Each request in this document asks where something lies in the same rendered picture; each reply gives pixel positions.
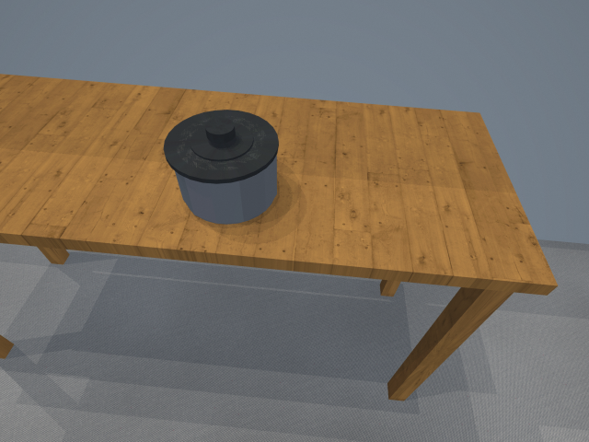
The table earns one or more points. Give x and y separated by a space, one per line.
394 193

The lid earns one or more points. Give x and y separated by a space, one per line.
189 152

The pot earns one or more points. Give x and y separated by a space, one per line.
231 203

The knob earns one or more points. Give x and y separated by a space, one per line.
220 130

